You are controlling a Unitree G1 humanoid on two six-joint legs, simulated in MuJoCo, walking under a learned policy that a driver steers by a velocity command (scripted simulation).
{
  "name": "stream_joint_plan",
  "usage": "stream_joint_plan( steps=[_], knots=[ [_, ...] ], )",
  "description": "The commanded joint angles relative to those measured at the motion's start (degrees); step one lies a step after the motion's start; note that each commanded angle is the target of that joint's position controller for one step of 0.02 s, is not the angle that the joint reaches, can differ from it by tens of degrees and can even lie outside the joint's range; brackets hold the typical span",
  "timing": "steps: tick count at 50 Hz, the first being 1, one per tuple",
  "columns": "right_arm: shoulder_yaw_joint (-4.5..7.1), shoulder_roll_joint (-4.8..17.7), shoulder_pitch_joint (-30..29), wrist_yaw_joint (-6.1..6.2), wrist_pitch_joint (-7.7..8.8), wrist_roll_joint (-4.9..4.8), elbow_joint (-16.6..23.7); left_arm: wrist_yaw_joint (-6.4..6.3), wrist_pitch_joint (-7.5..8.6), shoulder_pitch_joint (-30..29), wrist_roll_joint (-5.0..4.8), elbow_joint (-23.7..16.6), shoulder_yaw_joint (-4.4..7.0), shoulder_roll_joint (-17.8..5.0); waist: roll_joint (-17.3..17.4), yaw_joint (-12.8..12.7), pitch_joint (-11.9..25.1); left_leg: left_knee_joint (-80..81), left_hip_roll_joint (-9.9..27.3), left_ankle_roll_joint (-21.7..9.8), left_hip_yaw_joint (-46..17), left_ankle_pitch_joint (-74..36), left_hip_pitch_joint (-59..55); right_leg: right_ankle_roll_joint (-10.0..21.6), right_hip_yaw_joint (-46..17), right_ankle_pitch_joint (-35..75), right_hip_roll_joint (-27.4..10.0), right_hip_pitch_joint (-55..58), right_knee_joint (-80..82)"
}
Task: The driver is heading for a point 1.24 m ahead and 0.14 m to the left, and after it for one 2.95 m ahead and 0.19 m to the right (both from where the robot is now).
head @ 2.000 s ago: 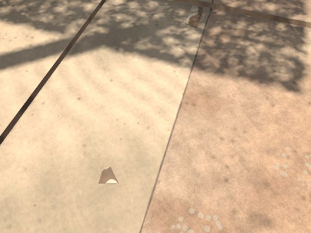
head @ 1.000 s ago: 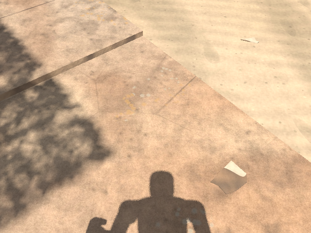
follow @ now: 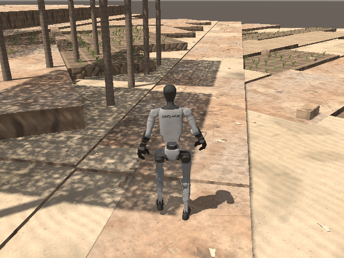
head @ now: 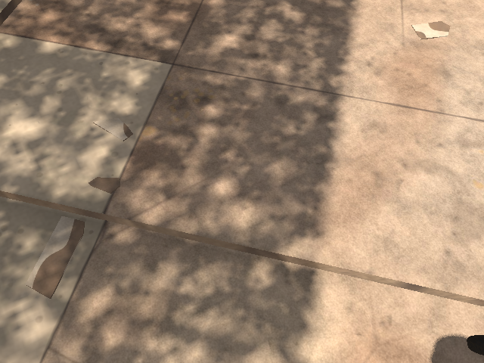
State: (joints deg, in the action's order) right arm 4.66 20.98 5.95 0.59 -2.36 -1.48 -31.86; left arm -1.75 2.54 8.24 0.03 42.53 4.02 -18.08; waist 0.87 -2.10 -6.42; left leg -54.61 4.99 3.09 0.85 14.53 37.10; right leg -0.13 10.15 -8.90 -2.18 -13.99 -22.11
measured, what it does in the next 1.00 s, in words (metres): walks ahead, turning left: left foot, then right foot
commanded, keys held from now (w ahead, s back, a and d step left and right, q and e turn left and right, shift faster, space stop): q+shift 0.14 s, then w+q+shift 0.22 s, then w+shift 0.40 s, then shift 0.10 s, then e+shift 0.14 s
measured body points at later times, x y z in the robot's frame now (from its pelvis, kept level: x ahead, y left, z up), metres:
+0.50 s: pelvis +0.19 +0.00 -0.01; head +0.19 +0.01 +0.44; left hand +0.22 +0.32 -0.10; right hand +0.42 -0.22 -0.09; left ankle +0.12 +0.12 -0.74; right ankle +0.26 -0.10 -0.74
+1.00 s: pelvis +0.43 +0.16 -0.01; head +0.48 +0.18 +0.43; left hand +0.25 +0.35 -0.14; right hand +0.75 +0.09 -0.08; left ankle +0.46 +0.27 -0.74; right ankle +0.33 -0.07 -0.64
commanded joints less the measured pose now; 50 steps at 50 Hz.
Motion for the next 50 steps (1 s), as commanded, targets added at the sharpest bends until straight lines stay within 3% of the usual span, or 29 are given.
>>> stream_joint_plan(
  steps=[1, 4, 6, 7, 8, 9, 10, 11, 13, 17, 18, 22, 24, 25, 26, 27, 28, 29, 32, 38, 41, 43, 44, 45, 46, 47, 48, 49, 50],
  knots=[
    [0.66, 2.16, 6.22, -1.42, -0.93, 0.03, 1.64, 0.51, 0.93, -8.21, -1.12, -4.45, 2.43, -8.72, -6.57, 3.97, 11.68, 8.18, 1.03, -2.19, -0.27, -6.98, -13.73, 9.97, -4.35, 20.34, -15.21, 2.2, 5.15],
    [1.86, 4.14, 2.81, -2.37, -1.82, 0.14, 3.32, 1.23, 0.39, -6.77, -2.02, -3.36, 3.19, -9.99, -6.03, 3.27, 9.82, 15.46, -0.64, -4.73, 2.3, -4.65, -15.6, 7.66, -2.2, 15.65, -15.9, 5.2, 0.88],
    [3.33, 5.68, 6.45, -1.81, -1.57, 0.56, 2.4, 1.57, -0.26, -4.64, -2.38, -2.21, 3.0, -8.23, -2.09, 5.09, 10.8, 23.26, -4.22, -7.9, 3.74, -8.27, -23.86, 3.86, 1.58, 14.38, -12.84, 3.62, -10.61],
    [5.43, 11.79, 11.96, -0.61, -1.14, 0.72, 1.89, 1.84, -0.52, -1.57, -1.12, -2.16, 2.77, -7.04, 9.42, 6.61, 11.32, 28.56, 1.0, -12.6, -8.42, -32.64, -34.81, -0.68, 4.2, 1.82, -7.5, -7.14, -26.7],
    [6.49, 18.13, 12.17, -0.18, -0.57, 1.21, 3.12, 1.96, -0.47, -0.9, 0.98, -6.39, 1.53, -4.33, 21.54, 3.21, 17.56, 31.32, 12.53, -25.38, -34.93, -18.07, -46.21, -3.79, -1.51, -29.39, 1.73, -27.0, -43.67],
    [5.26, 13.29, 14.24, -1.11, 1.41, 0.63, 3.69, 2.48, 0.24, -4.72, 0.32, -6.23, 1.93, -6.48, 10.6, 7.54, 21.47, 37.39, 13.27, -25.74, -41.04, 7.85, -46.27, -2.03, -14.74, -27.08, 1.26, -31.34, -48.32],
    [4.37, 11.39, 13.88, -1.28, 2.75, -0.11, 3.0, 3.01, 1.07, -7.53, -1.6, -7.33, 2.32, -7.66, 7.7, 6.89, 16.63, 41.3, 12.64, -23.2, -40.22, 26.46, -42.16, 0.38, -16.11, -21.82, 0.17, -33.6, -46.45],
    [3.81, 10.24, 11.04, -1.19, 3.34, -0.63, 3.19, 3.0, 1.7, -7.27, -1.62, -6.53, 2.67, -8.1, 5.03, 4.98, 13.03, 42.24, 11.23, -20.76, -38.41, 28.98, -36.92, 0.98, -15.95, -18.67, -0.55, -31.7, -43.08],
    [2.82, 8.62, 5.57, -0.2, 3.3, 0.15, 4.45, 3.04, 2.66, -6.23, -0.35, -5.52, 3.06, -8.49, 5.95, 1.96, 10.82, 42.11, 6.75, -17.87, -31.15, 23.66, -27.19, 0.5, -15.58, -13.51, -0.74, -22.89, -34.79],
    [2.89, 8.65, 6.78, 1.1, 3.42, 0.26, 4.39, 3.7, 3.61, -7.74, -0.68, -4.93, 1.95, -4.62, 6.24, 2.61, 10.09, 40.53, 1.77, -17.21, -26.36, 17.1, -21.43, -1.75, -13.49, -7.94, 3.68, -14.16, -21.76],
    [3.32, 10.95, 8.35, -0.74, 2.08, 4.1, 1.83, 4.3, -0.1, -3.49, 4.01, -3.47, 0.2, -2.22, 9.99, 2.65, 10.84, 39.48, -2.03, -16.36, -22.78, 17.9, -19.67, -3.12, -10.0, -9.57, 2.99, -11.44, -22.89],
    [2.12, 6.96, 6.36, -3.56, 1.88, 3.16, 2.58, 3.51, -1.79, -1.29, 1.07, -4.55, 0.11, -3.77, 9.73, 1.86, 8.43, 37.95, -1.36, -15.3, -25.11, 19.26, -10.97, -3.54, -8.8, -7.31, 2.44, -0.77, -14.38],
    [1.16, 4.46, 3.4, -2.59, 2.46, 3.29, 2.59, 2.63, -0.66, 10.03, 1.43, -1.19, 0.64, -4.75, 3.64, -4.34, 8.83, 29.21, -2.97, -13.03, -24.33, 23.69, -3.07, -1.63, -8.32, -5.76, 1.87, 12.75, -8.98],
    [-0.04, 0.54, 0.12, -1.81, 3.16, 3.4, 3.66, 2.02, 0.35, 18.46, 2.69, 0.98, 1.36, -7.81, -7.71, -8.73, 7.65, 12.9, -8.57, -10.99, -18.87, 23.61, 3.97, -0.9, -17.43, -18.06, -4.65, 17.81, -1.74],
    [-1.85, -5.06, -2.77, -1.14, 4.32, 2.87, 6.0, 1.54, 1.14, 21.69, 4.31, 1.04, 1.94, -13.36, -17.72, -9.03, 4.71, -5.29, -15.55, -9.09, -13.53, 19.83, 12.88, 0.17, -39.24, -37.49, -16.91, 16.84, 9.12],
    [-2.18, -4.69, 3.18, -1.35, 4.64, 1.91, 6.79, 2.15, 1.17, 14.29, 4.23, -0.85, 2.99, -16.32, -16.32, -1.81, 3.35, -11.68, -12.96, -9.27, -14.42, 12.46, 20.22, 5.6, -60.16, -49.18, -22.84, 13.97, 17.67],
    [-1.27, -0.39, 2.79, -1.56, 4.62, 2.79, 4.63, 2.41, 1.15, 9.23, 2.77, -2.17, 2.46, -12.36, -8.12, 0.2, 0.93, -15.18, -9.71, -8.53, -14.5, 5.11, 20.88, 6.8, -56.3, -46.65, -22.01, 12.73, 16.17],
    [-0.73, 1.52, 2.93, -2.22, 4.8, 3.71, 3.12, 2.63, 1.41, 8.2, 2.03, -1.96, 1.7, -9.36, -5.12, 1.07, 1.6, -13.62, -8.49, -7.58, -14.14, 1.14, 18.38, 6.32, -46.18, -38.93, -17.82, 11.52, 13.27],
    [-0.61, 1.75, 1.38, -4.16, 4.34, 4.46, 1.61, 2.35, 2.79, 13.32, 1.63, 1.42, 0.26, -5.15, -8.35, -0.32, 2.76, -9.58, -7.85, -5.24, -11.5, -4.2, 11.63, 5.8, -29.59, -25.19, -10.34, 9.55, 14.2],
    [-2.8, -1.05, -10.74, -5.3, 4.67, 4.14, 4.18, 2.81, 3.61, 21.17, 0.97, 5.83, -0.08, -3.68, -7.63, -3.34, 0.35, 6.03, -5.57, -5.34, -1.09, -10.67, 9.49, 7.42, -17.67, -4.82, -8.43, 12.74, 18.13],
    [-4.62, -4.69, -14.92, -5.58, 5.59, 4.22, 4.76, 2.53, 3.02, 24.18, 1.2, 8.94, -0.32, -4.26, -8.46, -4.34, -1.1, 17.88, -6.45, -7.03, 5.27, -9.12, -0.99, 6.88, -12.04, 25.65, -8.06, 13.27, 15.37],
    [-4.43, -3.95, -10.89, -4.35, 5.97, 4.61, 2.87, 2.07, 2.6, 24.76, 0.89, 10.48, -0.22, -6.23, -10.44, -1.78, 2.54, 21.68, -10.72, -8.94, 7.26, -7.71, -11.2, 5.74, -10.0, 52.96, -8.48, 15.62, 6.81],
    [-1.73, -0.07, -5.1, -3.26, 7.61, -0.9, 3.76, 0.65, 2.42, 22.33, -2.98, 9.39, 0.22, -9.89, -12.28, 4.37, 8.87, 25.42, -9.32, -10.04, 1.52, -11.81, -19.82, 5.68, -13.06, 62.81, -10.91, 16.45, -1.73],
    [-0.7, 2.59, 4.26, -2.39, 7.98, -1.02, 0.87, 0.12, 2.28, 18.29, -3.12, 8.8, 0.29, -10.82, -10.94, 10.72, 13.85, 31.75, -6.82, -11.51, -1.21, -21.78, -30.71, 4.19, -12.64, 61.99, -9.98, 13.78, -10.79],
    [0.42, 6.04, 14.82, -1.14, 7.54, 1.23, -2.36, 0.16, 2.77, 16.09, -1.39, 6.23, -0.41, -8.43, -7.7, 14.2, 22.11, 26.34, 2.05, -13.11, -8.66, -33.77, -51.18, 2.83, -13.56, 40.7, -7.27, 0.59, -24.78],
    [0.19, 8.96, 16.34, -0.27, 6.8, 3.36, -3.33, 1.22, 3.22, 24.12, 1.63, 5.44, -2.69, 1.15, 12.02, 6.86, 31.49, 17.29, 18.54, -17.74, -24.69, -65.19, -71.9, 0.11, -13.91, -25.5, 3.0, -19.01, -45.16],
    [-0.05, 5.11, 17.48, -0.53, 6.12, 3.64, -2.3, 1.4, 3.34, 27.76, -1.09, 7.79, -1.31, -4.75, 8.55, 9.41, 39.57, 21.22, 22.27, -22.99, -31.03, -56.81, -69.37, -0.69, -22.27, -29.51, 3.22, -20.86, -54.61],
    [-0.67, 2.67, 12.46, -0.48, 5.97, 3.26, -1.7, 1.03, 2.9, 20.26, -3.05, 5.47, 0.01, -7.11, 4.92, 8.33, 28.65, 24.85, 18.4, -21.2, -22.04, -55.84, -59.42, -1.4, -19.29, -25.29, 0.16, -23.99, -54.41],
    [-1.05, 0.78, 8.24, -0.43, 6.46, 2.24, -2.44, 0.5, 2.31, 16.04, -3.26, 3.96, -0.07, -5.48, 3.32, 6.02, 19.59, 28.36, 14.94, -19.01, -16.39, -52.22, -49.89, -2.41, -16.29, -20.65, -1.5, -25.98, -51.51]
  ],
)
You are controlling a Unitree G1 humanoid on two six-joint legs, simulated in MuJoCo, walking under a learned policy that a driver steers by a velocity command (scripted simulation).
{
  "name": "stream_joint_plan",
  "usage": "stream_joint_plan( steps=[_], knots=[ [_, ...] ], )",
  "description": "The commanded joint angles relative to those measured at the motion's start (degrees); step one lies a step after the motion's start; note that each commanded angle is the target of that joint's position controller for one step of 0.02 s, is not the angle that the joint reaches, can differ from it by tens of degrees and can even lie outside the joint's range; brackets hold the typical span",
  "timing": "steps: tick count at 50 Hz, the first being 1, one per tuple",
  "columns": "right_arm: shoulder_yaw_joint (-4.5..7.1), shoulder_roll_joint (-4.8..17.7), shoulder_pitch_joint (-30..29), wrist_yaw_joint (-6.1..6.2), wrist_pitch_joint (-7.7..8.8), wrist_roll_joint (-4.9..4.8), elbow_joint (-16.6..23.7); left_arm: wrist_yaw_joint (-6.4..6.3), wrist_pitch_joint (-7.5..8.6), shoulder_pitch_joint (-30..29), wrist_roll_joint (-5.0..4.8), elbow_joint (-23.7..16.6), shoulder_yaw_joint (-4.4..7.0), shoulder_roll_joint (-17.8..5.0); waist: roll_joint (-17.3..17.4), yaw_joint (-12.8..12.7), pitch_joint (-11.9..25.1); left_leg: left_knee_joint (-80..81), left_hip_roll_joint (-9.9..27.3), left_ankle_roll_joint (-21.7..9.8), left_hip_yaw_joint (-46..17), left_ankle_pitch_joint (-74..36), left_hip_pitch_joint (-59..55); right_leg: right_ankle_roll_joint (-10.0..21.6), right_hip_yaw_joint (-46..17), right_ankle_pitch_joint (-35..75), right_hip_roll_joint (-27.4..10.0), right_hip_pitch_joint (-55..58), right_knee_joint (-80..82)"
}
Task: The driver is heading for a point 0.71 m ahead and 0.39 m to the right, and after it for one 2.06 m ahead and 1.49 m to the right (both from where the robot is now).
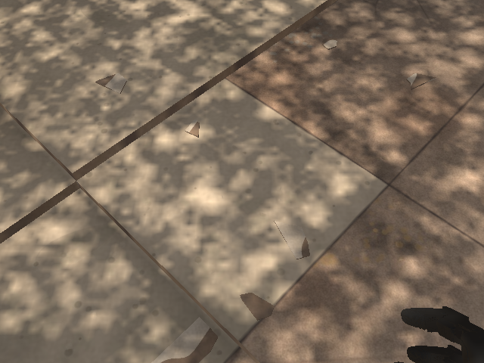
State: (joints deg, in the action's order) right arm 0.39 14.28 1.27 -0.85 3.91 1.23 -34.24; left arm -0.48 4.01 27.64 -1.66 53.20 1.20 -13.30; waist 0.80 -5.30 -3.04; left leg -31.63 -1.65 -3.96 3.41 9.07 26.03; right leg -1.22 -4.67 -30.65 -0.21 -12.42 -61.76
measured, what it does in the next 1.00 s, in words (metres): walks ahead, turning right: right foot 0.04 m higher, then left foot 0.04 m lower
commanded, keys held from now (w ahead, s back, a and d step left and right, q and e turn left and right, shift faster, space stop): e+shift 0.98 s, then shift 0.02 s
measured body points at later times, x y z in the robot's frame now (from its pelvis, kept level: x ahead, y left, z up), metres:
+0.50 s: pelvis +0.15 -0.02 +0.02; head +0.21 -0.05 +0.47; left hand +0.38 +0.20 -0.07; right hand +0.25 -0.34 -0.08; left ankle +0.14 +0.12 -0.64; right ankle +0.22 -0.14 -0.70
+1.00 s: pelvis +0.16 +0.02 +0.01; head +0.19 -0.01 +0.46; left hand +0.48 +0.04 -0.07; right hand +0.02 -0.24 -0.10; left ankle +0.27 +0.09 -0.73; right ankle +0.05 -0.06 -0.66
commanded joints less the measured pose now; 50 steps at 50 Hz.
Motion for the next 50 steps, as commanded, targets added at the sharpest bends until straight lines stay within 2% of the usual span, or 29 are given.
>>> stream_joint_plan(
  steps=[1, 4, 6, 9, 13, 17, 18, 19, 20, 21, 22, 23, 24, 25, 26, 29, 32, 34, 35, 36, 37, 38, 39, 40, 41, 42, 44, 47, 50],
  knots=[
    [2.9, 6.14, 10.6, 0.9, 0.6, -0.8, -0.49, -1.27, -0.2, -4.09, -0.89, -6.47, 2.86, -8.96, 1.64, 7.23, 12.04, 8.39, 19.93, -10.61, -15.81, -43.27, -31.5, -2.21, -0.41, 4.27, -4.64, -26.32, -11.53],
    [3.14, 4.65, 4.0, 0.72, 1.36, -0.18, -1.21, -1.52, -3.8, -1.16, -0.42, -7.28, 2.97, -4.39, 5.12, 1.87, 6.77, 15.85, 17.87, -9.14, -6.16, -37.1, -15.0, -3.56, 1.72, 9.65, -5.97, -19.04, -11.61],
    [3.41, 5.26, 1.25, 1.28, 1.58, 0.28, -1.99, -1.68, -4.81, -4.07, 0.19, -10.17, 3.5, -4.83, 5.97, 0.93, 4.24, 18.2, 17.59, -8.95, -1.1, -35.01, -10.62, -4.28, 2.39, 13.52, -6.5, -20.29, -8.9],
    [3.54, 5.91, -0.44, 2.63, 0.65, 0.22, -2.89, -1.05, -5.3, -7.91, 0.84, -12.83, 3.52, -4.93, 4.98, 1.28, 4.06, 17.36, 15.92, -7.78, 4.76, -30.73, -11.96, -3.76, 4.0, 22.29, -6.77, -20.58, -0.37],
    [4.65, 9.44, 1.09, 3.16, -1.76, -1.56, -4.46, 1.52, -5.78, -16.13, 0.97, -17.75, 2.93, -5.0, 3.05, 4.27, 4.2, 15.31, 18.34, -6.66, 6.9, -28.28, -18.66, -0.88, 6.45, 24.11, -6.79, -19.24, 14.55],
    [5.76, 11.5, 3.09, 2.76, -3.9, -3.23, -5.78, 2.51, -6.42, -15.73, 0.45, -20.14, 4.59, -8.84, 2.96, 3.38, 5.44, 4.05, 18.99, -3.65, 9.01, -36.25, -23.61, 4.03, 12.27, 17.41, -1.29, -13.9, 22.07],
    [5.86, 11.23, 5.09, 3.03, -4.48, -2.91, -5.78, 2.04, -6.29, -12.79, 0.66, -18.55, 5.92, -11.82, -1.75, 2.79, 7.44, -2.02, 14.88, -0.68, 11.09, -40.64, -20.41, 7.14, 12.28, 22.63, 1.81, -7.11, 24.75],
    [5.88, 11.81, 3.94, 2.81, -4.58, -2.67, -5.37, 1.08, -6.47, -6.91, 0.46, -16.7, 7.46, -13.58, -4.0, -0.93, 11.16, -11.09, 10.99, 2.58, 12.03, -37.85, -14.57, 10.95, 9.47, 28.91, 3.54, 3.28, 28.9],
    [5.3, 10.24, -0.52, 2.28, -4.24, -2.02, -2.33, -0.13, -6.87, -1.98, 0.73, -16.05, 9.26, -17.65, -12.92, -4.39, 13.4, -29.4, 4.54, 6.57, 12.35, -13.75, 1.62, 17.86, -5.08, 35.63, -3.86, 15.97, 34.32],
    [4.18, 6.73, -2.99, 1.07, -3.33, -0.71, -0.43, -0.52, -6.13, -3.26, 2.32, -18.13, 8.99, -18.29, -15.65, -2.82, 20.1, -40.37, -0.75, 6.6, 0.68, 23.0, 8.93, 21.97, -22.61, 37.94, -10.32, 21.54, 39.76],
    [4.2, 7.16, -3.19, -0.06, -2.59, -1.18, -0.52, -0.16, -4.55, -8.44, 3.28, -21.01, 8.02, -17.01, -8.61, -1.11, 21.76, -43.28, -0.1, 5.21, -10.33, 24.09, 9.56, 22.04, -27.8, 31.97, -13.99, 18.8, 40.75],
    [4.08, 6.7, -3.64, -0.41, -2.23, -1.61, -1.12, 0.12, -3.46, -12.01, 2.16, -22.49, 7.46, -15.74, -2.56, 0.78, 16.85, -39.45, 1.21, 4.65, -11.92, 21.94, 9.46, 19.91, -24.05, 33.4, -12.83, 12.74, 40.46],
    [4.31, 6.99, -1.39, 0.06, -1.95, -0.88, -2.28, -0.03, -3.33, -16.6, 0.32, -23.41, 6.82, -13.06, 0.7, 4.18, 13.3, -32.98, 2.63, 4.81, -11.83, 18.97, 8.67, 16.75, -21.0, 30.66, -10.33, 8.05, 40.06],
    [4.46, 7.12, -0.68, 0.78, -1.86, -0.58, -3.45, -0.6, -3.85, -20.22, -0.57, -24.49, 6.46, -11.39, 0.36, 5.82, 11.59, -27.34, 2.58, 5.71, -10.64, 16.16, 5.65, 14.44, -17.96, 29.2, -7.09, 3.49, 39.9],
    [4.25, 6.16, -0.39, 1.04, -2.15, -0.89, -4.27, -1.3, -4.62, -21.97, -0.1, -25.16, 6.47, -11.19, -1.9, 6.44, 11.26, -23.88, 0.48, 7.1, -8.79, 13.34, 2.42, 13.42, -15.61, 31.09, -4.28, 0.37, 39.21],
    [3.94, 4.87, 2.86, 0.9, -3.75, -2.25, -6.41, -2.64, -6.36, -22.84, 0.76, -26.44, 7.15, -12.42, -5.07, 7.24, 13.17, -14.09, -2.87, 9.06, -8.33, 10.8, -6.06, 12.36, -15.85, 29.37, -2.45, -5.47, 38.43],
    [4.57, 6.09, 6.16, 0.51, -4.76, -2.39, -7.35, -3.03, -6.99, -24.7, 0.47, -27.29, 7.35, -12.49, -9.5, 8.35, 14.32, -5.74, -2.61, 8.5, -8.67, 7.6, -14.8, 9.42, -17.7, 24.45, -1.37, -10.74, 36.16],
    [5.58, 7.65, 13.05, 0.27, -4.87, -2.87, -9.75, -2.8, -7.26, -27.11, 0.29, -28.02, 6.94, -11.08, -11.29, 11.33, 14.6, 1.48, -0.17, 7.24, -8.61, 3.1, -22.83, 7.57, -18.1, 21.8, -0.06, -16.48, 31.14],
    [5.95, 7.22, 16.09, 0.16, -5.08, -3.01, -11.64, -2.54, -7.64, -24.12, 0.16, -26.87, 6.28, -8.04, -5.4, 11.4, 14.28, 7.13, 3.48, 6.09, -10.21, 0.56, -28.61, 5.64, -12.85, 9.41, 4.91, -21.54, 22.25],
    [5.88, 8.67, 15.16, 0.36, -5.67, -1.52, -11.41, -2.4, -8.12, -18.48, 0.62, -25.97, 5.35, -4.08, 4.61, 7.77, 12.38, 8.53, 15.07, 1.36, -22.65, 3.58, -30.97, 3.48, -6.51, -1.61, 10.62, -30.31, 6.33],
    [5.54, 12.63, 4.57, 1.0, -5.88, 1.63, -8.79, -1.84, -7.73, -13.91, -0.13, -29.21, 5.58, -6.38, 17.38, -0.52, 7.52, 19.0, 26.52, -8.61, -39.02, 5.84, -20.37, 1.01, -3.52, -3.97, 8.3, -38.74, -3.39],
    [5.53, 11.73, -3.65, 2.04, -5.42, 3.56, -4.92, -2.09, -7.29, -14.53, -1.16, -28.73, 6.36, -11.66, 21.11, -0.59, 3.23, 24.0, 29.2, -12.56, -41.79, 17.24, -10.5, -1.32, -2.4, -0.83, 2.8, -37.0, -14.2],
    [4.27, 6.92, -8.81, 3.03, -4.88, 2.9, -2.36, -2.66, -7.61, -14.62, -0.27, -26.71, 7.3, -15.59, 13.76, -0.12, 0.82, 21.9, 23.44, -9.29, -30.87, 14.99, -4.89, -2.65, -2.15, 4.93, 1.28, -33.06, -25.15],
    [3.42, 4.92, -10.71, 3.79, -4.87, 1.41, -1.36, -2.88, -8.25, -12.66, 1.09, -25.39, 7.54, -15.63, 7.37, -0.97, 0.98, 19.16, 18.13, -6.59, -22.5, 9.13, -2.16, -3.83, 0.01, 8.35, 2.09, -30.17, -31.28],
    [3.23, 5.08, -9.4, 4.51, -4.79, 0.25, -1.42, -2.79, -8.57, -12.47, 1.73, -25.96, 7.08, -14.3, 4.79, -0.56, 1.53, 17.24, 15.78, -5.84, -17.2, 3.75, -2.53, -4.46, 1.05, 10.35, 1.83, -29.56, -33.72],
    [3.21, 6.1, -6.82, 5.24, -4.38, 0.18, -1.74, -2.42, -8.47, -14.22, 1.62, -27.02, 6.52, -13.48, 1.46, 0.76, 2.03, 15.24, 14.6, -6.11, -13.21, -1.17, -4.44, -4.8, 0.95, 14.15, 0.85, -29.11, -32.51],
    [3.51, 7.13, 1.74, 6.02, -4.7, 0.04, -3.79, -1.74, -7.99, -19.23, 0.85, -29.71, 4.48, -8.96, 1.44, 4.6, 3.97, 11.74, 14.12, -7.45, -9.84, -6.17, -15.3, -5.44, 2.41, 17.04, -0.97, -33.55, -21.59],
    [5.27, 10.73, 9.27, 5.72, -5.61, 0.04, -5.27, -0.24, -7.41, -24.64, 0.55, -32.08, 2.71, -5.71, 6.87, 9.09, 7.76, 10.93, 17.4, -9.23, -8.04, -10.93, -26.21, -6.5, 4.02, 10.79, -3.83, -31.69, -2.13],
    [6.85, 13.79, 8.52, 3.93, -5.37, -0.68, -4.48, 0.75, -7.46, -21.99, 0.2, -31.02, 2.75, -6.56, 10.08, 8.6, 9.59, 10.68, 19.32, -8.04, -4.13, -14.16, -20.91, -4.37, 8.03, 4.06, -3.45, -17.37, 11.22]
  ],
)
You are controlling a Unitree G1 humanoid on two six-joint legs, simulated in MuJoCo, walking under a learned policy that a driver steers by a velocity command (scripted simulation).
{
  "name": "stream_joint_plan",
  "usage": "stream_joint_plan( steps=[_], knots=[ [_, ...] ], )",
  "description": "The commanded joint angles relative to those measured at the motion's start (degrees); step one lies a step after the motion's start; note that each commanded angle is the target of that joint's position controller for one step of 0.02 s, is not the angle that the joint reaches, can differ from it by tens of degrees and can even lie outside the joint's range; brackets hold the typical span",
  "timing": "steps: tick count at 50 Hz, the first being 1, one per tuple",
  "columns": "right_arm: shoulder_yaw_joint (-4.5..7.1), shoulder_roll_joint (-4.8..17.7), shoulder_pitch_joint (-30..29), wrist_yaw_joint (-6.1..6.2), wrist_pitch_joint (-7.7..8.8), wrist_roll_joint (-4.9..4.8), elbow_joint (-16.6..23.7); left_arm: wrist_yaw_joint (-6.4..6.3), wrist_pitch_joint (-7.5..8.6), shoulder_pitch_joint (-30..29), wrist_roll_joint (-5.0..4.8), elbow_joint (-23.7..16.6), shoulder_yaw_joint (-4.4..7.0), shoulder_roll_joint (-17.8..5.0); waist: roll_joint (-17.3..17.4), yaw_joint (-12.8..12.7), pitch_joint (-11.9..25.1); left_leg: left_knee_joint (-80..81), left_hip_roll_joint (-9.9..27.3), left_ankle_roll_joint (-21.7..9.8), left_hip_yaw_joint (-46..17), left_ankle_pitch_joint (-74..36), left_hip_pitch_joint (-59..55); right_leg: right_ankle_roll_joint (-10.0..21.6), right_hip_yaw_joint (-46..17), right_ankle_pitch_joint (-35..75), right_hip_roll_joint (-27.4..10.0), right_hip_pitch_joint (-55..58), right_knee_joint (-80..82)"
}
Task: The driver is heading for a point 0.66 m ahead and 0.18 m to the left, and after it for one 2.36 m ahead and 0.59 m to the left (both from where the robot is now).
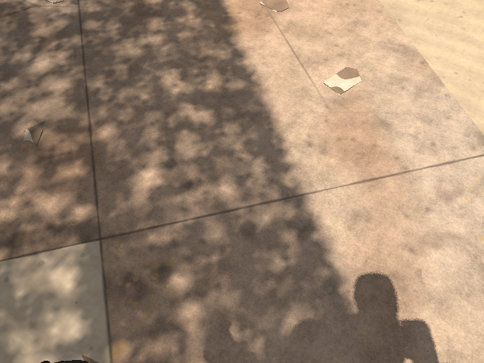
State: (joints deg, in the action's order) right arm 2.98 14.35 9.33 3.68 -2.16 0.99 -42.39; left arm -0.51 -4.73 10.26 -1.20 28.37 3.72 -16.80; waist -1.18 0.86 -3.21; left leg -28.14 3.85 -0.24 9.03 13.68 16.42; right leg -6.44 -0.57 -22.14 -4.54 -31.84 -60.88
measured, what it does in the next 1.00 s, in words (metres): walks ahead, turning left: right foot, then left foot 0.04 m higher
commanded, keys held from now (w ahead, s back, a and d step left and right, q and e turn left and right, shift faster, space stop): shift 0.06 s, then q+shift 0.04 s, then w+q+shift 0.88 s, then w+e+shift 0.02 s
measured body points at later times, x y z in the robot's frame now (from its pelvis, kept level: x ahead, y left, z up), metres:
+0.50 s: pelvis +0.11 -0.03 +0.00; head +0.11 -0.04 +0.45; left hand +0.11 +0.24 -0.12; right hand +0.25 -0.29 -0.12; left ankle +0.20 +0.11 -0.58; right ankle -0.02 -0.15 -0.74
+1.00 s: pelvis +0.48 +0.15 +0.03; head +0.51 +0.18 +0.48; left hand +0.60 +0.46 -0.02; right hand +0.63 -0.10 -0.08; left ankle +0.34 +0.11 -0.70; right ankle +0.76 +0.10 -0.62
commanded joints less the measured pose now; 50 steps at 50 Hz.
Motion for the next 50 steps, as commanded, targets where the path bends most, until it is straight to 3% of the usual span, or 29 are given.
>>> stream_joint_plan(
  steps=[1, 3, 4, 5, 6, 7, 8, 9, 11, 13, 16, 17, 21, 25, 28, 29, 31, 32, 33, 34, 35, 36, 37, 38, 39, 42, 44, 46, 50],
  knots=[
    [4.41, 13.79, 0.89, -1.14, 0.98, -0.96, 3.44, 0.64, 1.09, -3.37, -0.17, -5.41, 0.7, -4.11, 12.42, 2.2, 9.69, 6.58, 14.36, -11.32, -9.52, -19.51, -10.5, 1.78, 5.11, -3.59, 2.05, 5.13, 14.42],
    [4.19, 12.79, -0.19, -1.87, 1.26, -2.27, 2.95, 0.31, 0.69, 1.29, 0.27, -3.0, 1.38, -4.36, 11.87, -0.59, 9.54, 2.36, 13.92, -8.46, -7.53, -19.97, -8.52, 5.12, 6.27, 4.37, 4.04, 13.5, 28.89],
    [3.34, 10.25, 1.87, -2.22, 1.48, -2.68, 1.71, -0.18, 0.64, 4.35, 0.44, -1.28, 1.87, -5.16, 8.84, -1.5, 9.68, -2.33, 11.76, -5.41, -5.62, -18.75, -3.59, 7.42, 4.95, 9.88, 5.74, 22.37, 37.09],
    [1.96, 6.37, 3.18, -2.94, 1.89, -1.11, 1.69, -0.59, 0.93, 7.04, 0.19, -0.49, 2.79, -8.45, -2.53, -1.6, 11.1, -14.37, 7.12, -0.26, -0.79, -3.93, 8.43, 10.1, -5.5, 28.4, -0.98, 35.27, 38.34],
    [-0.22, 2.38, 0.24, -3.96, 2.64, 1.2, 5.05, -1.1, 1.35, 8.23, 1.5, -0.68, 2.85, -12.43, -20.36, -2.46, 14.72, -28.47, 0.77, 4.35, 1.08, 24.63, 25.12, 20.91, -23.11, 35.46, -17.96, 41.27, 37.16],
    [1.72, 7.81, -2.17, -4.05, 3.09, -1.1, 3.81, -0.65, 2.31, 14.87, 2.61, 1.17, 2.71, -9.8, -11.71, -8.99, 18.69, -39.42, 1.54, 4.63, -6.48, 23.92, 28.08, 27.05, -27.29, 11.01, -20.76, 38.11, 43.08],
    [2.43, 8.78, -4.41, -4.36, 3.05, -3.64, 4.39, -0.31, 3.39, 15.2, 2.09, 3.45, 2.56, -9.67, -9.98, -8.37, 11.74, -43.12, 2.82, 2.93, -8.02, 19.4, 33.6, 24.43, -26.11, -15.71, -17.96, 35.7, 47.09],
    [2.44, 8.0, -5.38, -4.24, 3.0, -3.93, 4.49, -0.4, 4.46, 11.93, 1.4, 4.4, 2.51, -9.81, -11.11, -6.74, 6.07, -44.86, 3.08, 1.94, -8.35, 14.82, 38.29, 21.3, -25.1, -25.31, -16.16, 32.88, 49.15],
    [2.97, 8.83, -3.09, -4.02, 3.02, -2.91, 3.0, -0.72, 6.27, 6.95, 1.95, 4.56, 1.08, -6.7, -10.69, -3.79, 0.14, -47.47, 2.35, 1.91, -11.62, 3.81, 39.57, 17.69, -19.07, -22.57, -14.09, 27.61, 51.74],
    [3.0, 7.04, 0.64, -3.89, 3.41, -3.19, 1.43, -0.59, 7.99, 6.99, 2.61, 5.64, 0.57, -4.06, -9.01, -2.14, -0.2, -52.98, 0.41, 1.94, -13.69, -3.55, 41.7, 15.11, -12.23, -16.52, -13.28, 27.87, 52.7],
    [2.52, 5.09, 2.05, -3.52, 3.22, -3.01, 1.81, -0.53, 9.43, 7.09, 2.64, 7.6, 0.39, -3.02, -5.78, -0.66, -1.03, -56.1, 0.2, 2.8, -15.55, -8.55, 45.08, 14.1, -4.91, -10.47, -14.2, 27.52, 53.88],
    [2.46, 3.99, 0.21, -5.26, 1.45, 3.21, 2.41, 0.17, 9.08, 9.88, 4.84, 9.35, 1.08, -6.63, -0.06, -0.45, -0.66, -57.49, -2.19, 2.47, -11.36, -5.52, 41.65, 12.06, -1.45, -11.78, -13.09, 23.26, 54.61],
    [2.61, 3.72, -1.55, -7.08, -0.65, 1.25, 4.85, 0.3, 10.04, 10.75, 4.37, 11.85, 0.9, -5.42, -5.39, 0.44, -3.56, -59.51, -1.37, 0.72, -11.73, -5.36, 47.82, 12.49, 2.99, -11.99, -14.73, 25.05, 56.06],
    [2.15, 3.85, -6.66, -7.66, -1.02, 1.74, 7.54, -0.49, 10.6, 13.87, 4.56, 15.16, 0.91, -4.8, -3.89, -0.16, -6.22, -53.98, 1.32, -3.14, -9.47, -1.25, 52.18, 12.4, 9.16, -7.77, -15.27, 33.07, 57.57],
    [0.88, 2.38, -11.9, -8.87, -0.72, 1.66, 9.45, -1.15, 10.39, 16.37, 4.2, 17.41, 0.68, -4.23, -3.92, -2.43, -7.95, -43.61, 2.98, -7.23, -2.83, 3.34, 48.76, 12.37, 15.27, 3.67, -14.47, 38.33, 57.93],
    [0.35, 1.62, -12.32, -9.03, -0.45, 1.43, 9.96, -1.34, 10.17, 16.06, 4.09, 17.78, 0.67, -4.79, -3.96, -2.13, -7.71, -39.29, 2.46, -8.94, -0.55, 5.55, 44.93, 12.31, 17.47, 14.58, -14.23, 39.12, 56.38],
    [-0.03, 1.59, -6.97, -8.25, -0.06, 0.28, 9.33, -1.63, 9.53, 12.85, 3.92, 17.38, 0.92, -7.52, -4.97, 1.62, -2.02, -31.3, -2.86, -12.85, 5.43, 9.28, 26.83, 11.94, 21.58, 59.89, -13.68, 37.77, 47.14],
    [0.64, 3.22, 0.08, -7.66, 0.24, -0.8, 7.98, -1.46, 8.77, 11.9, 3.95, 17.38, 1.53, -10.3, -6.82, 5.53, 3.2, -30.93, -6.52, -13.85, 6.18, 12.56, 17.51, 12.25, 21.4, 80.16, -14.74, 38.57, 36.36],
    [2.12, 7.12, 10.91, -7.12, 1.17, -1.61, 5.8, -0.67, 8.1, 9.97, 3.3, 16.43, 2.61, -13.79, -8.05, 10.11, 10.06, -28.34, -10.66, -14.75, 4.58, 15.82, 3.87, 12.5, 19.88, 88.06, -15.27, 35.73, 21.54],
    [4.21, 10.96, 20.64, -6.48, 2.1, -1.37, 2.97, 0.22, 8.27, 9.87, 2.28, 15.81, 2.78, -14.21, -5.5, 14.81, 15.81, -18.67, -13.44, -15.52, -3.13, 14.71, -14.71, 10.34, 18.26, 75.06, -13.25, 25.03, 1.95],
    [6.28, 19.05, 15.3, -5.46, 1.77, -0.84, 1.93, 1.87, 9.16, 9.71, 2.23, 10.47, 0.06, -2.63, 16.87, 6.83, 13.34, -0.15, 0.76, -20.85, -36.67, 32.71, -25.58, 5.7, 15.13, 9.83, 0.28, -2.75, -20.86],
    [6.92, 20.48, 15.1, -5.39, 1.44, -1.41, 3.83, 2.47, 10.98, 1.87, 3.62, 5.83, -0.28, -3.49, 12.22, 7.57, 19.35, 12.94, 6.81, -23.5, -63.0, 37.68, -28.43, 4.87, -0.41, 2.51, 6.73, -11.7, -32.65],
    [6.42, 18.96, 14.35, -4.85, 1.39, -0.31, 3.44, 2.61, 12.03, -3.24, 3.95, 3.65, -0.26, -4.76, 5.4, 7.03, 13.8, 13.89, 8.08, -21.47, -60.68, 31.6, -26.76, 6.25, -4.73, 7.79, 3.42, -17.55, -33.69],
    [5.98, 16.9, 16.4, -4.2, 2.06, 0.0, 1.32, 2.26, 12.62, -2.09, 3.53, 4.33, -0.93, -3.34, 1.45, 5.15, 8.68, 12.79, 7.66, -20.65, -56.68, 22.69, -20.57, 6.73, -4.0, 7.78, 1.71, -17.59, -32.49],
    [5.26, 14.27, 15.31, -3.69, 2.97, 0.58, 0.85, 1.85, 12.68, -1.56, 4.09, 4.44, -1.58, -1.92, -1.0, 2.88, 5.31, 10.59, 5.33, -19.16, -50.08, 16.92, -13.93, 7.08, -3.85, 6.23, -0.33, -16.89, -31.24],
    [3.05, 9.48, 9.95, -3.69, 5.0, -0.45, 2.04, 1.59, 8.98, 1.41, 5.48, 4.23, -2.76, -0.92, -0.85, -2.77, 1.19, 11.6, -0.78, -18.94, -36.59, 9.64, 0.32, 6.0, -3.77, 2.36, -3.03, -13.34, -23.71],
    [2.53, 9.65, 11.1, -4.0, 6.52, -1.17, 2.14, 1.58, 7.7, -4.09, 5.68, 1.89, -3.04, -2.15, -1.78, -2.05, -2.28, 16.26, -2.92, -18.43, -32.57, 5.2, 4.08, 5.03, -1.16, 3.73, -3.88, -14.08, -13.33],
    [2.66, 10.61, 13.12, -3.7, 6.93, -0.89, 1.58, 2.15, 7.66, -11.0, 4.99, -0.81, -3.46, -2.52, -0.79, 0.05, -4.57, 19.42, -4.69, -17.52, -29.77, -7.08, 4.28, 3.82, 1.87, 10.84, -2.79, -12.18, -0.34],
    [3.26, 12.25, 16.66, -3.75, 6.95, -1.72, -0.95, 3.12, 8.35, -15.1, 3.79, -0.55, -4.69, -0.44, 2.98, 3.73, 0.18, 18.87, -4.84, -14.0, -26.53, -32.57, -5.58, 5.41, 5.19, 27.89, 2.79, -1.91, 21.81]
  ],
)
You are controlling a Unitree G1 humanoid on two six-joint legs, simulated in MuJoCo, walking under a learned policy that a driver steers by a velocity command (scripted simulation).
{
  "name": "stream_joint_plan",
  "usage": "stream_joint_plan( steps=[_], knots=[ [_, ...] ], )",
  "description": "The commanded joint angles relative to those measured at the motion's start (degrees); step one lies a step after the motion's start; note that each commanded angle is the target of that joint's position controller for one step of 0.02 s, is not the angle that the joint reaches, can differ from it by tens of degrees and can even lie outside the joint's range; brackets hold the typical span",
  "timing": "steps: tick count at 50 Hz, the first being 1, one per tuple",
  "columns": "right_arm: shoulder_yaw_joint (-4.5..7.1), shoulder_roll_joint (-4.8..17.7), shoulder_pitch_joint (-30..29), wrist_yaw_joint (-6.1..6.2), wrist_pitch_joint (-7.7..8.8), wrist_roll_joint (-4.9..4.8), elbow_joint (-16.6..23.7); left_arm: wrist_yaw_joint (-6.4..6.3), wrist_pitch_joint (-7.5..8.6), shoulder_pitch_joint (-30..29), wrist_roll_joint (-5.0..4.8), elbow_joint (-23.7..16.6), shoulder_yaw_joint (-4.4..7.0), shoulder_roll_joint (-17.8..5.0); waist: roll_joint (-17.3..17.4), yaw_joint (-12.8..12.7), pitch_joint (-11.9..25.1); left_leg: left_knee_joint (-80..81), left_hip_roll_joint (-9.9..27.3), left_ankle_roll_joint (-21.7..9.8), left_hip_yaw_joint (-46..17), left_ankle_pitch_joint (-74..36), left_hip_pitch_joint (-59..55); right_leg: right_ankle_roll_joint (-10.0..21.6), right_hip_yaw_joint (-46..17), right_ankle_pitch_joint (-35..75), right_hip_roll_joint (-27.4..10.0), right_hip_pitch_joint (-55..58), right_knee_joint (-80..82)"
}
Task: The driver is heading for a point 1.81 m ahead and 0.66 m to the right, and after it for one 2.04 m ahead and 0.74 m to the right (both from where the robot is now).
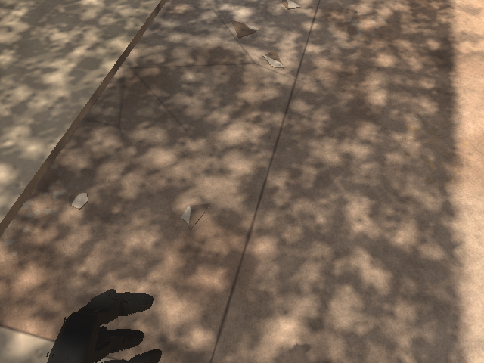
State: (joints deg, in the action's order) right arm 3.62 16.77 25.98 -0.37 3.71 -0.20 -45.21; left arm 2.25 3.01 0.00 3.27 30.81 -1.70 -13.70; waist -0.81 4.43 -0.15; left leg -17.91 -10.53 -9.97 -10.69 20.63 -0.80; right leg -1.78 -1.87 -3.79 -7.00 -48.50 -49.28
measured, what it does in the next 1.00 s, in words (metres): walks ahead, turning right: right foot, then left foot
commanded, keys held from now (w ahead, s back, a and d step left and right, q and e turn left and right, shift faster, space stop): w+e+shift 1.00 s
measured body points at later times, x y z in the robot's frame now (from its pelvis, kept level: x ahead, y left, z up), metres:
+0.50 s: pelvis +0.50 -0.03 +0.00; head +0.53 -0.03 +0.45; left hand +0.42 +0.24 -0.12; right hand +0.78 -0.22 -0.02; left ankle +0.71 +0.10 -0.70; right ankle +0.33 -0.11 -0.73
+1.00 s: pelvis +0.96 -0.16 -0.04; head +0.98 -0.17 +0.41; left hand +1.30 -0.10 -0.10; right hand +0.75 -0.35 -0.17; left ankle +0.77 +0.10 -0.65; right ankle +1.05 -0.24 -0.74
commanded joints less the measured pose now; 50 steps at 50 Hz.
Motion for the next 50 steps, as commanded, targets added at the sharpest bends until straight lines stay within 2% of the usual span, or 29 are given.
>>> stream_joint_plan(
  steps=[1, 4, 6, 7, 8, 9, 10, 11, 12, 13, 16, 19, 21, 24, 26, 27, 28, 29, 30, 31, 32, 36, 40, 43, 45, 47, 48, 49, 50],
  knots=[
    [2.32, 9.2, 0.55, 0.36, 1.47, -0.7, 0.93, 0.31, 0.97, -4.47, -0.87, -2.13, 0.73, -3.51, 2.55, 0.62, -1.91, 8.94, 10.41, -3.11, -5.5, -44.81, 8.47, 2.12, 7.12, 13.12, 5.99, 18.02, 13.95],
    [2.78, 12.72, -0.73, 0.87, 2.7, 0.44, -0.01, -0.82, 1.43, 2.54, -1.38, 1.06, 2.93, -8.29, 7.02, -3.34, 4.11, 0.58, 14.18, 0.68, -3.6, -70.15, -4.52, 5.37, 7.67, 9.5, 9.86, 28.13, 18.44],
    [3.39, 13.89, -6.28, 1.13, 1.64, 3.5, 0.46, -2.62, 0.91, 24.17, -3.16, 7.59, 5.65, -13.23, 7.6, -15.84, 12.33, -23.93, 14.81, 2.28, 0.17, -79.22, -6.32, 7.44, 8.1, 2.26, 10.56, 43.75, 20.51],
    [2.94, 11.69, -10.11, 1.4, 1.42, 3.96, 1.03, -3.7, 0.36, 35.88, -2.99, 10.76, 7.03, -15.83, 4.66, -22.04, 15.05, -46.28, 11.0, 2.9, 2.53, -64.88, 4.77, 9.88, 3.83, -6.46, 5.86, 56.83, 15.92],
    [0.02, -0.18, 0.36, 0.18, 1.7, 1.01, 4.14, -3.35, 0.98, 33.62, -0.22, 11.86, 8.0, -20.09, -19.98, -10.07, 19.01, -72.28, -1.11, 7.35, 2.38, 1.81, 33.67, 20.58, -30.62, -13.99, -10.26, 75.28, 17.11],
    [-0.99, 3.2, -0.47, 0.16, 2.71, 1.76, 3.99, -1.67, 0.4, 28.18, -1.4, 10.87, 7.81, -15.52, -14.39, -9.96, 20.1, -72.73, 0.86, 5.39, 2.2, 3.47, 40.08, 22.3, -49.86, -23.14, -10.45, 72.0, 30.83],
    [-1.01, 5.16, -6.7, 0.14, 2.82, 1.9, 4.99, -1.27, 0.78, 21.51, -1.72, 10.22, 7.29, -12.03, -6.8, -7.73, 10.78, -70.18, 6.34, 5.2, 2.04, -3.51, 42.49, 21.92, -43.18, -25.77, -9.02, 63.07, 33.55],
    [-1.32, 6.49, -11.99, -0.08, 2.94, 2.9, 6.08, -0.82, 0.87, 21.32, -2.25, 11.27, 6.73, -8.91, 1.17, -7.86, 6.71, -65.54, 8.5, 5.12, 3.12, -5.76, 40.63, 20.17, -37.44, -22.55, -7.03, 55.15, 34.2],
    [-1.56, 6.44, -16.24, -0.34, 2.76, 3.74, 7.72, -0.96, 1.12, 23.16, -2.19, 12.96, 6.22, -7.57, 3.56, -7.57, 2.98, -61.73, 9.99, 5.63, 3.51, -5.72, 39.64, 18.58, -32.1, -17.96, -4.42, 48.8, 34.54],
    [-2.13, 5.09, -17.41, -0.71, 2.09, 4.62, 9.45, -1.33, 1.3, 24.78, -2.28, 14.99, 5.6, -6.4, 2.6, -5.65, 0.16, -58.39, 10.78, 6.78, 3.83, -4.98, 38.46, 17.86, -28.86, -15.63, -1.61, 43.21, 35.52],
    [-3.96, 3.0, -18.93, -1.35, 0.83, 5.33, 11.79, -1.72, 2.36, 26.82, -2.59, 16.66, 6.2, -9.39, -0.32, -3.11, -3.77, -47.54, 14.22, 9.41, 5.28, -1.8, 40.44, 19.43, -25.53, -12.63, 0.36, 36.0, 38.63],
    [-5.6, 2.1, -29.32, -2.48, 1.36, 3.36, 15.76, -1.82, 2.45, 24.93, -2.74, 15.38, 6.98, -10.48, -1.36, -5.09, -6.96, -26.58, 14.2, 11.67, 9.24, -14.32, 30.61, 17.22, -19.58, -7.27, 3.9, 25.03, 43.93],
    [-5.91, 1.15, -31.88, -2.62, 1.41, 2.31, 16.21, -1.13, 2.67, 26.22, -3.74, 15.7, 7.64, -11.96, -2.18, -7.2, -5.33, -20.12, 11.95, 11.69, 11.58, -24.14, 20.85, 15.25, -18.67, 1.22, 3.95, 23.33, 45.15],
    [-4.84, 3.43, -31.68, -1.39, 1.69, 2.36, 15.91, -1.12, 2.33, 29.16, -4.14, 16.77, 8.16, -12.91, -1.76, -8.26, -2.64, -13.54, 10.34, 10.74, 11.13, -23.87, 19.08, 12.7, -18.71, 14.92, 3.07, 34.82, 37.54],
    [-3.08, 6.27, -22.34, -0.04, 2.2, 2.61, 13.19, -1.35, 2.05, 29.68, -3.7, 17.37, 8.63, -14.94, -0.93, -3.8, 4.9, -11.16, 7.57, 9.26, 11.89, -15.67, 7.37, 10.31, -16.64, 30.09, 4.71, 38.77, 20.92],
    [-1.86, 8.36, -12.82, 0.93, 2.56, 2.9, 11.05, -1.1, 2.3, 27.5, -3.74, 16.73, 8.91, -15.58, -1.13, 1.46, 9.75, -12.51, 11.36, 8.15, 9.0, -12.76, -5.28, 9.13, -15.87, 25.59, 6.82, 32.07, 7.67],
    [0.22, 13.36, 0.18, 2.3, 2.58, 4.08, 9.7, -1.21, 3.04, 25.33, -3.67, 14.76, 7.71, -10.79, 4.04, 6.76, 18.1, -11.65, 24.8, 6.11, -4.28, 7.98, -17.89, 8.9, -11.81, 8.08, 9.47, 23.91, -10.42],
    [1.04, 16.61, -0.42, 2.2, 2.09, 5.0, 9.36, -1.61, 2.76, 29.35, -5.99, 11.39, 5.75, -3.98, 20.29, 1.86, 26.52, -0.84, 40.03, 0.17, -34.99, 22.57, -27.18, 7.39, -6.02, -23.36, 13.76, 9.7, -28.1],
    [1.41, 13.25, -4.75, 2.07, 1.29, 4.04, 9.26, -2.08, 1.59, 26.42, -4.41, 11.98, 5.76, -7.34, 14.82, 0.97, 19.06, 2.57, 37.82, -0.92, -36.98, 28.25, -20.65, 8.13, -3.81, -18.36, 8.46, 1.78, -32.28],
    [0.17, 7.42, -8.19, 1.82, 1.37, 3.58, 9.43, -1.77, 0.87, 20.78, -3.18, 12.17, 6.16, -8.75, 7.56, 1.42, 10.38, 1.74, 34.35, 0.39, -25.76, 20.62, -13.36, 8.13, -2.87, -14.15, 5.86, 0.35, -30.35],
    [-0.39, 4.9, -8.68, 1.48, 1.55, 3.58, 8.01, -1.07, 0.41, 17.73, -2.65, 11.71, 6.17, -7.99, 3.73, 0.61, 4.79, 2.4, 31.91, 1.18, -17.01, 8.28, -6.35, 7.82, -2.56, -12.63, 4.23, 1.55, -27.78],
    [-1.17, 1.3, -5.28, 0.68, 3.31, 1.64, 2.17, 1.26, -2.69, 11.44, -1.26, 7.52, 5.1, -3.44, 6.92, -3.39, -1.67, 5.42, 28.14, 4.34, 1.54, -13.93, 2.07, 7.0, -1.94, -12.63, 0.37, 0.39, -24.68],
    [-0.86, 2.8, -8.85, 0.62, 4.32, 1.46, 0.62, 2.99, -2.93, 3.76, -1.3, 2.06, 3.81, -3.97, 5.96, -6.47, -4.56, 9.81, 23.76, 6.87, 17.5, -27.08, 7.35, 7.2, 1.98, -0.55, 0.85, 3.09, -13.52],
    [-0.34, 6.04, -6.84, 0.87, 4.44, 1.44, -0.81, 4.1, -2.8, -1.49, -1.46, 0.85, 3.03, -4.74, 2.29, -5.89, -7.22, 11.48, 21.12, 8.31, 25.72, -43.31, 8.87, 9.64, 10.55, 5.85, 5.0, 14.33, 1.72],
    [0.48, 9.94, -3.92, 1.36, 3.81, 1.48, -0.92, 3.74, -2.55, 1.25, -1.63, 2.04, 3.41, -6.54, 4.39, -7.81, -3.71, 3.12, 22.3, 9.06, 26.57, -69.67, 2.91, 11.46, 13.75, 3.61, 9.61, 21.47, 4.39],
    [1.5, 13.84, -5.75, 2.08, 1.88, 1.93, 0.19, 2.67, -2.21, 14.84, -1.61, 5.86, 5.0, -10.26, 6.85, -15.71, 4.12, -16.77, 24.81, 8.86, 25.41, -82.2, 2.41, 13.82, 12.47, -1.98, 12.91, 36.73, 5.0],
    [1.59, 14.12, -8.0, 2.08, 1.0, 2.24, 1.41, 1.62, -2.0, 27.33, -1.53, 9.84, 6.59, -12.94, 5.97, -20.9, 9.53, -33.59, 25.2, 8.3, 24.01, -77.13, 8.84, 16.03, 8.79, -3.5, 13.52, 51.71, 8.16],
    [1.28, 11.45, -6.98, 1.2, 0.55, 2.97, 1.01, -0.09, -2.26, 29.3, -2.14, 12.1, 8.26, -15.61, -1.01, -19.04, 8.75, -54.83, 17.78, 9.28, 23.69, -30.79, 21.45, 17.49, 2.81, -7.75, 11.3, 61.69, 11.49],
    [-0.94, 3.39, -3.53, 0.7, 1.08, 4.02, 4.41, -0.97, -3.09, 23.92, -2.11, 10.52, 9.21, -21.65, -13.33, -10.42, 7.57, -78.0, 10.55, 11.26, 20.91, 10.92, 39.98, 21.74, -17.29, 6.79, 0.35, 67.17, 8.96]
  ],
)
